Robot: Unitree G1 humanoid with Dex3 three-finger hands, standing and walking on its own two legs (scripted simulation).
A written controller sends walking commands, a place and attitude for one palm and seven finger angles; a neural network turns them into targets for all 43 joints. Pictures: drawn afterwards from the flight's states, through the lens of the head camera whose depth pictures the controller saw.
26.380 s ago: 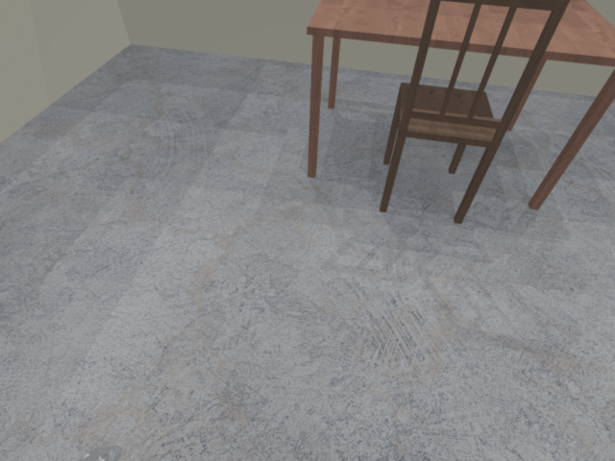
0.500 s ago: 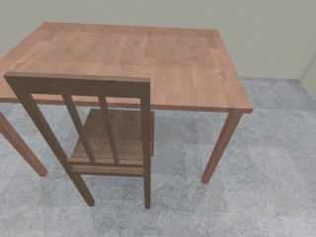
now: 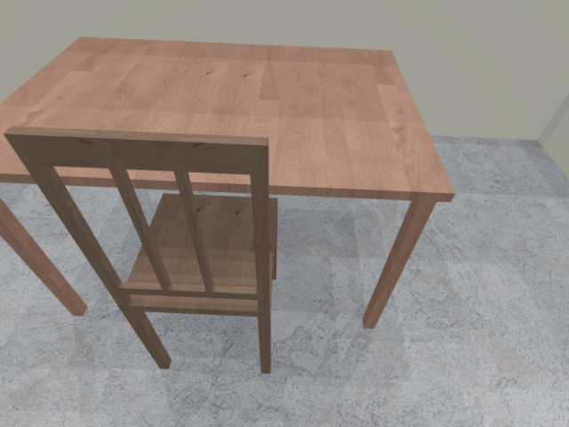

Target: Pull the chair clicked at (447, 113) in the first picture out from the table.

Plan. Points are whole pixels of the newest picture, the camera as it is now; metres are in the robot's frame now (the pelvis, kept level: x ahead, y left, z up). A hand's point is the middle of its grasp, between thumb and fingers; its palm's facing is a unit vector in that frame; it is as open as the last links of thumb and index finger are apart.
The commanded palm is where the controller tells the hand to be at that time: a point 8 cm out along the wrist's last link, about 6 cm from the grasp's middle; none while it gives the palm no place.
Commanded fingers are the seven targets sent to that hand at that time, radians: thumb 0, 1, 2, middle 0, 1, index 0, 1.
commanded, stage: look again from close up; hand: left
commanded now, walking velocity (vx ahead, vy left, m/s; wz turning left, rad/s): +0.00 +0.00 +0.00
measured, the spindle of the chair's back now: (146, 237) +0.46 +0.30 -0.06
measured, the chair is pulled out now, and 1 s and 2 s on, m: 0.00 0.00 0.00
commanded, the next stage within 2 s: raise the hand toward the chair's back in 0.14 s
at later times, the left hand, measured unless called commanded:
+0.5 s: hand (185, 385) +0.18 +0.15 -0.03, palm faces +0.14 -0.99 -0.08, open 7.9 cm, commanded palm +0.10 +0.20 -0.07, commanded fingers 0.00 0.57 0.76 -0.17 -0.25 -0.17 -0.25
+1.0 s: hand (205, 408) +0.17 +0.12 -0.06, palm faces -0.12 -0.99 -0.04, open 12.2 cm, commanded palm +0.13 +0.21 -0.06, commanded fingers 0.00 -0.01 0.51 -0.11 -0.16 -0.11 -0.16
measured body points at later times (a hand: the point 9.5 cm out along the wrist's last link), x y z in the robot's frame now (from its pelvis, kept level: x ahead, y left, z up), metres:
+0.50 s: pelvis -0.02 +0.00 -0.03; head -0.03 -0.02 +0.42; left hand +0.17 +0.20 -0.02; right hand +0.11 -0.27 -0.13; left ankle +0.02 +0.09 -0.74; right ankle -0.03 -0.10 -0.74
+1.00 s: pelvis -0.05 -0.03 -0.12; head +0.02 -0.04 +0.33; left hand +0.17 +0.18 -0.05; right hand +0.17 -0.22 -0.21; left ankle +0.02 +0.09 -0.74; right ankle -0.03 -0.10 -0.74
